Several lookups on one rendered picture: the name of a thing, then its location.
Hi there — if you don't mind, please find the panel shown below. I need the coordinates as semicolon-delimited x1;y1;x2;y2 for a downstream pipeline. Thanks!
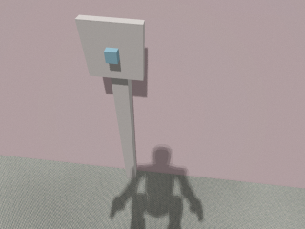
75;14;145;179

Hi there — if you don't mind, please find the button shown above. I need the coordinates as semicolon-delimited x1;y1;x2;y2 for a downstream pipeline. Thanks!
104;47;120;64

